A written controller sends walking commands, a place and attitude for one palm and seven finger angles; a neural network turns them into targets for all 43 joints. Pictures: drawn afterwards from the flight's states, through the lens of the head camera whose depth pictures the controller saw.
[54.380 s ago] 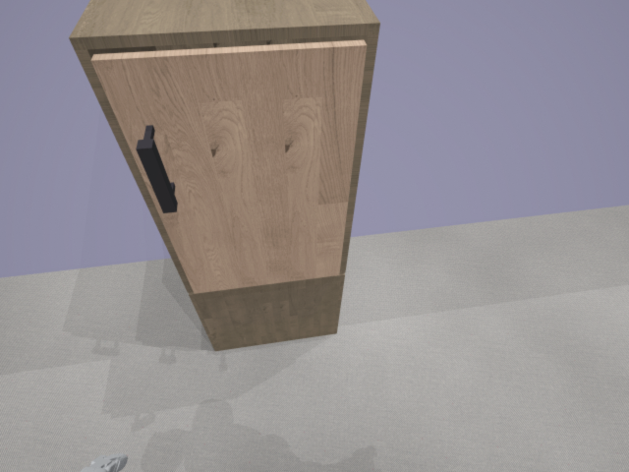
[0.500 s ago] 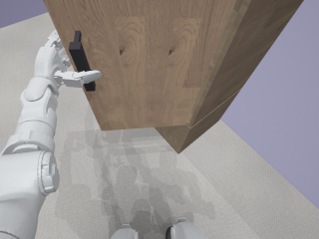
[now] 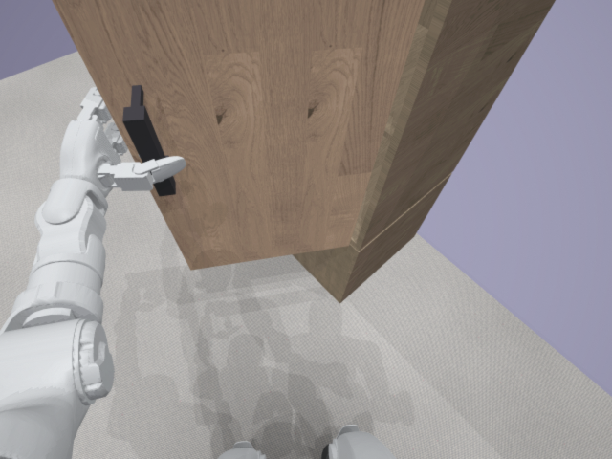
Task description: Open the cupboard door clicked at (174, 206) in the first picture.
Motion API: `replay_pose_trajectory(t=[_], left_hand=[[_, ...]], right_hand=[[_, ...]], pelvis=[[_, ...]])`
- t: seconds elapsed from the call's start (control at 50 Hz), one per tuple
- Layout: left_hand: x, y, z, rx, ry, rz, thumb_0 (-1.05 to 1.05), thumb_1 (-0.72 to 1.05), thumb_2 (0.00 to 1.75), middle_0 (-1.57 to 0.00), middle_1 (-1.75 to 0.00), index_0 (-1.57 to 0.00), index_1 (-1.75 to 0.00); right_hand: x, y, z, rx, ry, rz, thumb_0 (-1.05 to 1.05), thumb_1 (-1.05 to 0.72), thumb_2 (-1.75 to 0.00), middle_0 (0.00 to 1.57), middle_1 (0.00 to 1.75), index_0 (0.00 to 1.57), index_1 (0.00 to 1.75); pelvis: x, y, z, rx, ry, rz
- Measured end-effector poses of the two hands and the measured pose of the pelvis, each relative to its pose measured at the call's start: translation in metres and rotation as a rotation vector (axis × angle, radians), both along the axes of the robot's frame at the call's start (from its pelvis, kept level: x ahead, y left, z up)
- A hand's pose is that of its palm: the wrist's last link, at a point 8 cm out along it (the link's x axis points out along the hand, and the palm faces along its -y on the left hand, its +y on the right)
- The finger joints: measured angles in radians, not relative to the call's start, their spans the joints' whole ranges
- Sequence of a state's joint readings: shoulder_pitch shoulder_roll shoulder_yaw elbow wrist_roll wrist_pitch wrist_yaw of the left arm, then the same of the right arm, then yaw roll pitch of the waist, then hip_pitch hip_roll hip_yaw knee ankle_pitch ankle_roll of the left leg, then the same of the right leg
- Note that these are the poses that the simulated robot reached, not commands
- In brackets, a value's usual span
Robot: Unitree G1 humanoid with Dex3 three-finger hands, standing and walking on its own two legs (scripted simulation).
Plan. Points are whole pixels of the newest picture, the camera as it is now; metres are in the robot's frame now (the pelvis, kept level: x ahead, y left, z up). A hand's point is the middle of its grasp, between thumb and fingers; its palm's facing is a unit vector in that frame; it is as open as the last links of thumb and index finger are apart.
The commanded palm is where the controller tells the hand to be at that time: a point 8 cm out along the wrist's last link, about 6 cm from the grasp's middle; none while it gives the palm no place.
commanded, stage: pull the door open along its arc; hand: left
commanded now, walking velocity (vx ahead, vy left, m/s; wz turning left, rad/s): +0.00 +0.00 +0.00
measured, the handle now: (153, 143) +0.50 +0.17 +0.10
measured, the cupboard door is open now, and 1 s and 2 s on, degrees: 59 99 100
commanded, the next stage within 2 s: open thumb and fingers to let go in 0.80 s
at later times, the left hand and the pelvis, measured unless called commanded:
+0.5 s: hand (178, 249) +0.34 +0.12 +0.10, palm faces +0.31 -0.95 +0.04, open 11.4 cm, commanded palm +0.29 +0.18 +0.10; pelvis +0.00 -0.02 +0.02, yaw +2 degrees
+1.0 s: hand (239, 313) +0.27 +0.06 +0.10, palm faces +0.39 -0.92 +0.01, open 11.2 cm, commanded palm +0.23 +0.11 +0.10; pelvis +0.00 -0.05 +0.01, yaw +4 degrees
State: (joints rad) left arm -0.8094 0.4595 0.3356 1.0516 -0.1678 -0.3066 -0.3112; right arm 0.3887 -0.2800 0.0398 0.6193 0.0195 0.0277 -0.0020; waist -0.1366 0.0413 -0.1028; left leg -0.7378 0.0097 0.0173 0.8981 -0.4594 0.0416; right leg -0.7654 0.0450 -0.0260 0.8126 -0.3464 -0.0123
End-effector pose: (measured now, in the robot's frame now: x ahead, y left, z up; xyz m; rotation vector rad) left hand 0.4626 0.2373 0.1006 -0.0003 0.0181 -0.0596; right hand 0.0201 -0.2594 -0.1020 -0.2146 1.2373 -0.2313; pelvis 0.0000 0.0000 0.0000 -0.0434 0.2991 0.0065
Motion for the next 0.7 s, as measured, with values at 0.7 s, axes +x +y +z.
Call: replay_pose_trajectory(t=[0.7], left_hand=[[-0.197, -0.103, 0.002, -0.024, -0.007, 0.440, 0.03, 0.09, 0.47, -0.10, -1.21, -0.12, -1.22]], right_hand=[[0.160, 0.021, 0.038, 0.118, -0.442, 0.228, 0.00, -0.90, -0.90, 0.20, 0.30, 0.20, 0.30]], pelvis=[[0.002, -0.037, 0.019, 0.048, -0.203, 0.038]])
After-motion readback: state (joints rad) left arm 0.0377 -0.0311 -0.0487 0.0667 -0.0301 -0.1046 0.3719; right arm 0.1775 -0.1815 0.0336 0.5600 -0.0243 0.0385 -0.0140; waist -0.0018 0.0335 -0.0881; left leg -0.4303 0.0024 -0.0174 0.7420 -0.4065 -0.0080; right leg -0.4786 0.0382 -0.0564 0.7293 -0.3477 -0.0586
